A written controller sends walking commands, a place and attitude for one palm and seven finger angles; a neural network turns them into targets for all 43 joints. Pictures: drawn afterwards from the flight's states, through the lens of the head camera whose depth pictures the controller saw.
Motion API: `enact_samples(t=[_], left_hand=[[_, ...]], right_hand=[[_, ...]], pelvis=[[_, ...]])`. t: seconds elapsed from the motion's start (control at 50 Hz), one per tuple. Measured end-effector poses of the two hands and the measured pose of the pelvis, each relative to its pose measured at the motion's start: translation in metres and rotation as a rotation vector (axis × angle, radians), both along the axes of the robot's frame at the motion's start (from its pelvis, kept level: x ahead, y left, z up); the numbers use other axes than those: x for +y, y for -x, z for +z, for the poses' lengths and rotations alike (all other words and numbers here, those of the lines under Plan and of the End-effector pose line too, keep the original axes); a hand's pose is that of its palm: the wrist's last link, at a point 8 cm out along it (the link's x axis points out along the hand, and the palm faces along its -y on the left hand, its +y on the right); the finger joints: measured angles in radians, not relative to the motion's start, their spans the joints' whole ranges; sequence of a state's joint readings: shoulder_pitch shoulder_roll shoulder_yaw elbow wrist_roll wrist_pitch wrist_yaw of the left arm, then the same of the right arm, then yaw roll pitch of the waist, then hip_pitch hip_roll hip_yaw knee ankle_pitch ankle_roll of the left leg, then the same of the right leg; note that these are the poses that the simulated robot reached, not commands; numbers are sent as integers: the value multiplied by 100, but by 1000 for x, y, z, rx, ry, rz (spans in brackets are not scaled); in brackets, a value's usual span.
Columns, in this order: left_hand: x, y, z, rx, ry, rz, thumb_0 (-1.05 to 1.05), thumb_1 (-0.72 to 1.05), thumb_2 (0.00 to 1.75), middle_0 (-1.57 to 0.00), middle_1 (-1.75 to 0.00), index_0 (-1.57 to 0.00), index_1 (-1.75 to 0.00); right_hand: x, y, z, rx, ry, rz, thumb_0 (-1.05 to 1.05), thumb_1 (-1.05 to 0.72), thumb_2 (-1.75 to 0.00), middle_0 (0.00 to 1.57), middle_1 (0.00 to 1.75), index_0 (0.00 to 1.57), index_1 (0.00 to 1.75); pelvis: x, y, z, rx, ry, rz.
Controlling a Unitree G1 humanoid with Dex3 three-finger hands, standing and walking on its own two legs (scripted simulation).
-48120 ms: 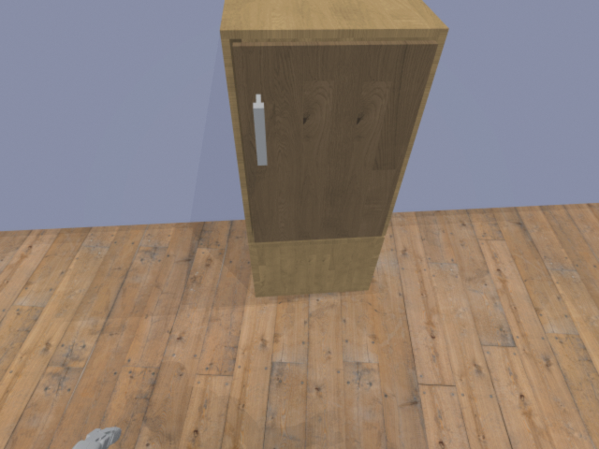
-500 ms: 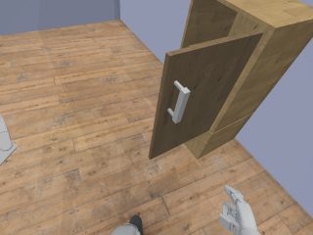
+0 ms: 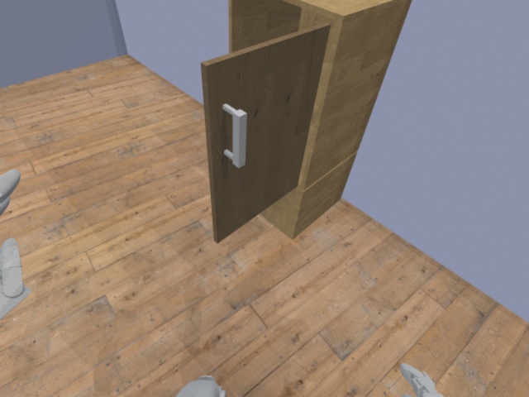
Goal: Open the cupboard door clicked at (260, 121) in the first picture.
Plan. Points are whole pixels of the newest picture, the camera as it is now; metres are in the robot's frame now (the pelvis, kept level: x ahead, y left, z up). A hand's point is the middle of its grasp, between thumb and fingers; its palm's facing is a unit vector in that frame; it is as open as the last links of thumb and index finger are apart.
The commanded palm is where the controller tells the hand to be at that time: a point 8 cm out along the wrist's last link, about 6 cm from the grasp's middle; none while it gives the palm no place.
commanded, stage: stop stepping back and stand still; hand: left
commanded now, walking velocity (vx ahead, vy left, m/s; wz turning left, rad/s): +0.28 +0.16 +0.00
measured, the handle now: (233, 136) +0.66 +0.09 +0.03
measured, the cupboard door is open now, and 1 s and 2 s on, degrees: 90 90 90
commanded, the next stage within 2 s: let the arm hang, fingers relaxed in 0.74 s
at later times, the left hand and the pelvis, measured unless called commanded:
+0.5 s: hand out of the picture +0.09 +0.25 +0.18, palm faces +0.51 -0.67 -0.54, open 7.4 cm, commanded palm +0.03 +0.29 +0.19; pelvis -0.08 -0.02 -0.01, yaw +4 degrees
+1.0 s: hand out of the picture +0.09 +0.22 -0.03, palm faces +0.20 -0.88 -0.44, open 7.4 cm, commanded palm none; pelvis -0.08 -0.03 +0.00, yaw +7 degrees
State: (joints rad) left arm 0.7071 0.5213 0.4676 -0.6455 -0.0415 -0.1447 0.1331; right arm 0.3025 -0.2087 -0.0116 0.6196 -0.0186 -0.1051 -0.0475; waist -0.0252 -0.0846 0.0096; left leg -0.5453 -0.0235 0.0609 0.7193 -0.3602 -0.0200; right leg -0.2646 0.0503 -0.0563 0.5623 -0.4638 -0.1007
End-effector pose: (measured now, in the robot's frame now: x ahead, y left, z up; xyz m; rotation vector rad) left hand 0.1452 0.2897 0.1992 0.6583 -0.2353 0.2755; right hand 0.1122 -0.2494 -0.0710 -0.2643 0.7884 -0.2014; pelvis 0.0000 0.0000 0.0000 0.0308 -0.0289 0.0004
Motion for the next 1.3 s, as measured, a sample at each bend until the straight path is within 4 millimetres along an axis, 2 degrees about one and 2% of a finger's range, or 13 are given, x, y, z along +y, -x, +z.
enact_samples(t=[0.06, 0.14, 0.24, 0.34, 0.52, 0.7, 0.84, 0.88, 0.96, 1.04, 1.1, 1.18, 1.3], left_hand=[[-3, 26, 11, -57, -13, 7, 1, 88, 90, -22, -30, -21, -31], [15, 34, 22, -159, 53, 116, 1, 88, 90, -22, -30, -22, -31], [18, 40, 10, -151, 122, 149, 1, 89, 90, -21, -30, -21, -30], [6, 62, -9, -82, 77, 91, 1, 89, 90, -21, -30, -21, -30], [-13, 104, 6, -121, -17, 189, 1, 88, 90, -22, -30, -21, -31], [-22, 100, -2, 6, 83, 225, 1, 89, 90, -21, -30, -21, -30], [-31, 87, 0, -41, 69, 149, 1, 89, 90, -22, -30, -21, -31], [-27, 77, -22, 30, 72, 130, 1, 89, 90, -21, -30, -21, -30], [-17, 69, -138, 484, 271, 246, 0, 90, 90, -20, -30, -20, -30], [-44, 111, -249, 913, 467, 319, 0, 90, 90, -20, -30, -20, -30], [-77, 159, -303, 1162, 588, 339, 1, 91, 90, -20, -30, -20, -30], [-87, 215, -334, 1320, 702, 440, -1, 97, 90, -21, -30, -21, -30], [-73, 271, -331, 1464, 725, 555, -1, 96, 90, -21, -30, -20, -30]], right_hand=[[-9, 20, -9, 86, 19, 4, 1, -90, -90, 20, 30, 20, 30], [-8, 33, 4, 51, 9, -14, 1, -90, -90, 20, 30, 20, 30], [-5, 34, 10, -101, 17, -14, 1, -90, -90, 20, 30, 20, 30], [8, 44, -2, -142, -43, -16, 1, -90, -90, 20, 30, 20, 30], [10, 55, -48, 30, -131, 103, 1, -90, -90, 20, 30, 20, 30], [-16, 50, -12, -7, -93, 78, 1, -90, -90, 20, 30, 20, 30], [-36, 33, 3, -63, -12, 78, 1, -90, -90, 20, 30, 20, 30], [-38, 28, -5, -46, -21, 125, 1, -90, -90, 20, 30, 20, 30], [-38, 29, -37, 65, -62, 142, 0, -90, -90, 20, 29, 19, 30], [-29, 57, -53, 200, -89, 116, 0, -90, -90, 20, 29, 19, 30], [-22, 90, -58, 314, -93, 88, 0, -91, -90, 20, 29, 19, 30], [-9, 144, -67, 495, -94, 70, 0, -91, -90, 20, 29, 19, 30], [16, 212, -66, 717, -132, 46, 0, -91, -90, 20, 29, 19, 30]], pelvis=[[-2, 18, 3, 14, -14, -12], [-5, 32, 17, 44, -38, 2], [5, 53, 12, 34, -31, 18], [2, 71, -3, -17, -30, 29], [-26, 85, -12, -33, -28, 72], [-36, 83, 19, 17, -51, 70], [-35, 79, 11, 12, 1, 75], [-34, 80, 6, 16, 8, 108], [-30, 80, -2, 26, 6, 125], [-31, 81, -4, -1, 6, 121], [-32, 85, -3, -18, 8, 119], [-29, 89, -3, -21, 34, 142], [-19, 90, 7, 5, 34, 137]])
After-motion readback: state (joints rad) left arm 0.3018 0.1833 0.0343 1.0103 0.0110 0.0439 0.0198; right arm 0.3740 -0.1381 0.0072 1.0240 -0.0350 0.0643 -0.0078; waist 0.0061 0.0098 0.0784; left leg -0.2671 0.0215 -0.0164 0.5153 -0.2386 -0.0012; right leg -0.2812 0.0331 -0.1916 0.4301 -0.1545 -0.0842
